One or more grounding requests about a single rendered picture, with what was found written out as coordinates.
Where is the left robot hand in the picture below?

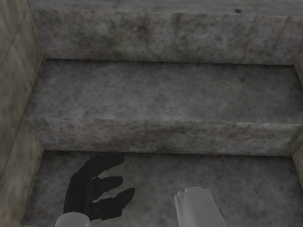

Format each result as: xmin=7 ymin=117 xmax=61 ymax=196
xmin=62 ymin=153 xmax=135 ymax=221

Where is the right robot thigh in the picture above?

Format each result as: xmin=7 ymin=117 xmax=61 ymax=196
xmin=174 ymin=186 xmax=227 ymax=227

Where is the robot left forearm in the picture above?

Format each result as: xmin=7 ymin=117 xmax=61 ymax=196
xmin=55 ymin=212 xmax=91 ymax=227

